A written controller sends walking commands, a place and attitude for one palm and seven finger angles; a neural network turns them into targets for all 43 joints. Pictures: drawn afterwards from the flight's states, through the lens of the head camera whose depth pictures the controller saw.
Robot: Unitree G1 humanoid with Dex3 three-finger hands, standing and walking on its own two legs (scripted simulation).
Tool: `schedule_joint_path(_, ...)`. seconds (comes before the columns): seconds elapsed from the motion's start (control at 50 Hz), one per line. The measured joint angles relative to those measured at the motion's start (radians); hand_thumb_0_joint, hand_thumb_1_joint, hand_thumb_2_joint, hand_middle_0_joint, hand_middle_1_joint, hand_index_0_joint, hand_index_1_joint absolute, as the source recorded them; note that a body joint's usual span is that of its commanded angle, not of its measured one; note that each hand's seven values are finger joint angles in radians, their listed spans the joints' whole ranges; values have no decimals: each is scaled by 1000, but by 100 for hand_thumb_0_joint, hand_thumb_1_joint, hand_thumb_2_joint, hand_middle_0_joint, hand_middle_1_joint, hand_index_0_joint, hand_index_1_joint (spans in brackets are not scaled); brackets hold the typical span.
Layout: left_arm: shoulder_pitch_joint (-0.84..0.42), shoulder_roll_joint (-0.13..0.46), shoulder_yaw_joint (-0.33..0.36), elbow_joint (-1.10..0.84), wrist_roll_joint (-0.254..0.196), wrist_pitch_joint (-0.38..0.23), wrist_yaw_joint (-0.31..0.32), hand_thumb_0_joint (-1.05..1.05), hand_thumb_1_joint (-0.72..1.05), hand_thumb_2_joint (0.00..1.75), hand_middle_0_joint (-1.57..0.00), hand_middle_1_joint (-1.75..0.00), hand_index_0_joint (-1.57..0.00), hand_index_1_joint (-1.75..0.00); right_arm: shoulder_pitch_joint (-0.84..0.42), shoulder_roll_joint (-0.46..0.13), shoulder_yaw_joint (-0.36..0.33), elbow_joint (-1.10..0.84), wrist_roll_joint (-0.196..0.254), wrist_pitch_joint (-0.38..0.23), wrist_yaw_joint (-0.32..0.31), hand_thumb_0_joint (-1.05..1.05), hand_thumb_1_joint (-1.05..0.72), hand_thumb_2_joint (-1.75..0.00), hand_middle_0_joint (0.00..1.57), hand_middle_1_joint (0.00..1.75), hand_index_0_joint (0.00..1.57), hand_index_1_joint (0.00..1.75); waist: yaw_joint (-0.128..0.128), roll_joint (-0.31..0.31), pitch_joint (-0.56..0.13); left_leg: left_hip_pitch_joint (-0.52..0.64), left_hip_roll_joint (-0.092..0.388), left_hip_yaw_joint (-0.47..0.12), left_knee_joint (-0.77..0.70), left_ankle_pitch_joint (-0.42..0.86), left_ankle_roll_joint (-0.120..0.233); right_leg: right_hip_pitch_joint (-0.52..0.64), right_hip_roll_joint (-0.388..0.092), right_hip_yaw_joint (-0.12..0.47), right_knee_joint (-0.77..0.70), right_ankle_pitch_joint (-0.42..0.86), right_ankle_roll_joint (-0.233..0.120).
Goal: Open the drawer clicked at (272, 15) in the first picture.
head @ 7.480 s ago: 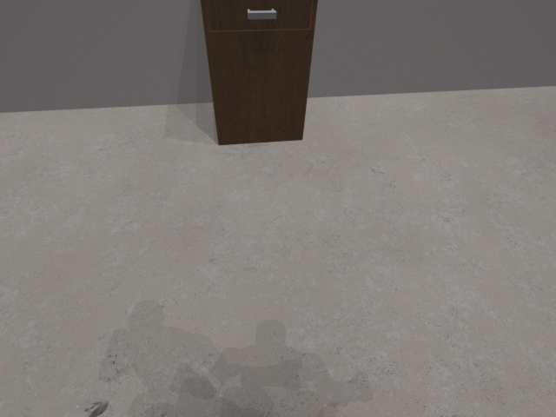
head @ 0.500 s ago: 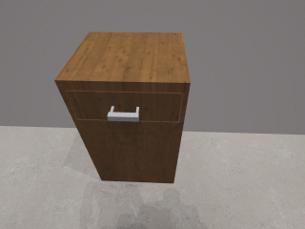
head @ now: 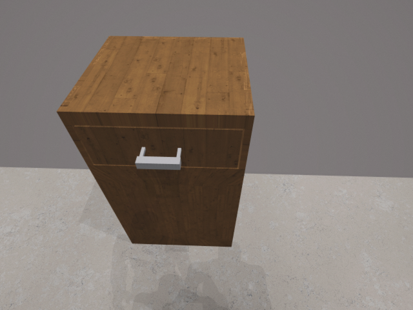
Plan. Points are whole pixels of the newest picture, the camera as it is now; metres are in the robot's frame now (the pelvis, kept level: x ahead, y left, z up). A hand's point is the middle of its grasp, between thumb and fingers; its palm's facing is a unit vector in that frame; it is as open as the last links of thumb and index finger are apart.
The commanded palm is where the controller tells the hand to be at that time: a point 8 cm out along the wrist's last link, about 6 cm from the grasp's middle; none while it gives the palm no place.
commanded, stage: come to a stop and stand still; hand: left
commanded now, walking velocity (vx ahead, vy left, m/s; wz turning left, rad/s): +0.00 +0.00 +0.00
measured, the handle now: (160, 156) +0.51 +0.16 -0.05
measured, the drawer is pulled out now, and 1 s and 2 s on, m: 0.00 0.00 0.00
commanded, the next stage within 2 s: look again from close up in 0.58 s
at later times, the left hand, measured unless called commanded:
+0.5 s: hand out of the picture +0.05 +0.17 -0.17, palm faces +0.03 -0.98 -0.21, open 7.3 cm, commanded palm none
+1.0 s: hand out of the picture +0.03 +0.15 -0.18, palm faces +0.04 -0.98 -0.19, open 7.3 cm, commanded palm none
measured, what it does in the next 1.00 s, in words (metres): stands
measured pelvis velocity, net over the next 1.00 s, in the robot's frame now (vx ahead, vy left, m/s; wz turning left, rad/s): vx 0.03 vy -0.02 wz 0.02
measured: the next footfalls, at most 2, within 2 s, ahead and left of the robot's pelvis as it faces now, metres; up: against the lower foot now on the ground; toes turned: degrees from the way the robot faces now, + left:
none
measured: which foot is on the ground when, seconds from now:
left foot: down 0.00-1.00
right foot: down 0.00-1.00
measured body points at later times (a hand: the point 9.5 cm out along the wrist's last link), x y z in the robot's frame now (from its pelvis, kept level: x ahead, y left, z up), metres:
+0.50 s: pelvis +0.03 -0.01 +0.00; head +0.04 -0.02 +0.45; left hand +0.05 +0.22 -0.15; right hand +0.03 -0.24 -0.16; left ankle -0.04 +0.10 -0.74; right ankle +0.03 -0.14 -0.74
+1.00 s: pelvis +0.03 -0.02 +0.00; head +0.04 -0.01 +0.45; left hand +0.03 +0.21 -0.16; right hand +0.01 -0.23 -0.16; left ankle -0.04 +0.10 -0.74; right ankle +0.03 -0.14 -0.74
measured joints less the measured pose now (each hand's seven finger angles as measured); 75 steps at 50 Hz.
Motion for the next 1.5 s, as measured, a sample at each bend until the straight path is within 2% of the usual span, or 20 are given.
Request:
schedule_joint_path(0.28, -48, 18, 15, -14, -4, -8, 2, 1, 93, 90, -20, -30, -20, -30, -42, 5, -7, 16, -4, -8, -9, 1, -91, -90, 20, 29, 20, 30, 2, 4, -5, 34, 22, -14, -5, -30, -18, 31, 19, -17, 7, -39, -17)
schedule_joint_path(0.6, -37, 18, 18, -4, -5, -5, 1, 1, 93, 90, -20, -30, -20, -30, -34, 4, -9, 38, -4, -5, -13, 1, -91, -90, 20, 29, 20, 30, 6, -3, 5, 57, 33, -22, -21, -35, -28, 53, 29, -28, -4, -49, -26)
schedule_joint_path(1.28, -3, 0, 10, 24, -1, -11, 11, 1, 93, 90, -20, -30, -20, -30, -11, 40, -8, 56, 1, -9, -16, 1, -91, -90, 20, 29, 20, 30, 11, -19, 7, 38, 37, -30, -4, -32, -27, 58, 30, -39, -26, -35, -23)
schedule_joint_path(1.3, 43, 10, -11, -128, 32, 58, 20, 2, 93, 90, -20, -30, -20, -30, 2, 35, 1, 13, 17, -19, -19, 1, -91, -90, 20, 29, 20, 30, 21, -18, 10, 31, 39, -23, 6, -38, -27, 46, 32, -34, -16, -35, -22)
schedule_joint_path(1.32, 97, 31, -26, -307, 67, 89, 38, 3, 94, 89, -21, -30, -20, -30, 22, 31, 2, -31, 25, -62, -34, 1, -91, -90, 20, 29, 20, 30, 34, -20, 8, 29, 35, -14, 2, -41, -25, 31, 30, -25, 2, -39, -26)
schedule_joint_path(1.36, 162, 75, -53, -593, 126, 107, 100, 4, 94, 89, -21, -31, -20, -31, 46, 10, -17, -92, 43, -157, -64, 2, -93, -90, 20, 29, 20, 30, 38, -24, -15, 11, 11, -10, 0, -32, -23, -8, 6, -23, 52, -62, -37)
schedule_joint_path(1.4, 154, 108, -72, -778, 227, 107, 144, 4, 92, 88, -21, -32, -20, -32, 31, -30, -25, -157, 39, -212, -65, 3, -93, -90, 20, 29, 20, 30, 25, -4, -38, -38, -1, -23, 38, -35, -17, -46, -9, -33, 79, -73, -23)
schedule_joint_path(1.44, 108, 138, -82, -896, 382, 88, 188, 4, 89, 87, -21, -34, -20, -34, -14, -72, -30, -234, 11, -219, -52, 3, -93, -90, 20, 29, 20, 30, 9, 12, -72, -112, -4, -27, 93, -47, -15, -111, -13, -37, 116, -75, -21)
schedule_joint_path(1.5, 38, 155, -71, -981, 652, 40, 268, 3, 83, 85, -21, -37, -20, -37, -104, -111, -52, -369, -28, -165, -9, 3, -93, -90, 20, 29, 20, 30, 3, 21, -120, -208, 3, -8, 168, -71, -18, -211, -3, -18, 180, -84, -28)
